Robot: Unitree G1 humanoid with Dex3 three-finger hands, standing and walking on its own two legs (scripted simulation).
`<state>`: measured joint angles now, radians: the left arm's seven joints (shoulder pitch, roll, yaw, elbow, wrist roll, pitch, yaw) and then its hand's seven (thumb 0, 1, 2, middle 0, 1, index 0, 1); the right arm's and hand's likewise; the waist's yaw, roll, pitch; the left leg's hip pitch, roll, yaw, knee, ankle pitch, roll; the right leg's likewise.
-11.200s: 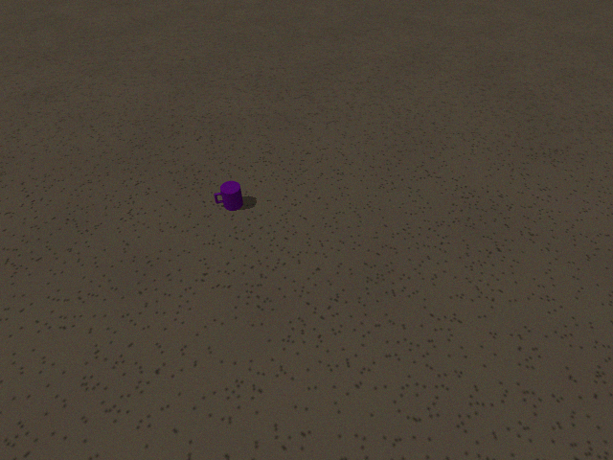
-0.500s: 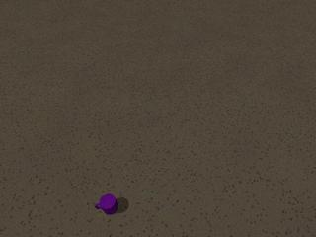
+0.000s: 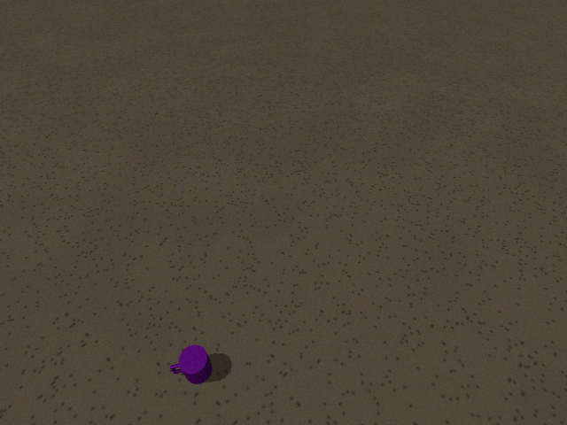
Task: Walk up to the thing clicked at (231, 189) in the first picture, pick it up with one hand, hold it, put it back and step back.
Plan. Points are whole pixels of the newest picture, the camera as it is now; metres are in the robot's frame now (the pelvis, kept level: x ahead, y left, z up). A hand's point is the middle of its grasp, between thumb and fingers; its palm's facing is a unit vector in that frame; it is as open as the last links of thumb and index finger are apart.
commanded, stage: stand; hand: left
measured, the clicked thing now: (190, 365) +0.45 +0.31 -0.73
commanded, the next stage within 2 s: walk up in 0.02 s
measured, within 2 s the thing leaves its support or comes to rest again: neither
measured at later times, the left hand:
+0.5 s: hand out of the picture +0.12 +0.20 -0.15, palm faces -0.03 -0.92 -0.40, open 7.4 cm
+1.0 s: hand (146, 400) +0.21 +0.24 -0.16, palm faces -0.02 -0.93 -0.36, open 7.4 cm
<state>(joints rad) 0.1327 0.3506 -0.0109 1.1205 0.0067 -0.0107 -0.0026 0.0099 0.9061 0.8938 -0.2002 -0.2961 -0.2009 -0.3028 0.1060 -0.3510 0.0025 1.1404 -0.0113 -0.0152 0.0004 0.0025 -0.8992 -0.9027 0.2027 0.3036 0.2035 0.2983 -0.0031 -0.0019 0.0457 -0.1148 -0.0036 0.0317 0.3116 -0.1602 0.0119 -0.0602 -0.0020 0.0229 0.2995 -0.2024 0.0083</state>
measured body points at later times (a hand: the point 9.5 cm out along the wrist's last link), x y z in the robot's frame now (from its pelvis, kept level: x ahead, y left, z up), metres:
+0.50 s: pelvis +0.07 -0.06 -0.01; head +0.09 -0.08 +0.44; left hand +0.12 +0.25 -0.12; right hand +0.10 -0.37 -0.15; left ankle +0.05 +0.09 -0.71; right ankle +0.06 -0.15 -0.75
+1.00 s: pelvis +0.09 -0.02 -0.01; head +0.12 -0.02 +0.44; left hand +0.21 +0.28 -0.13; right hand +0.22 -0.32 -0.13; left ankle +0.12 +0.10 -0.75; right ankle +0.06 -0.15 -0.75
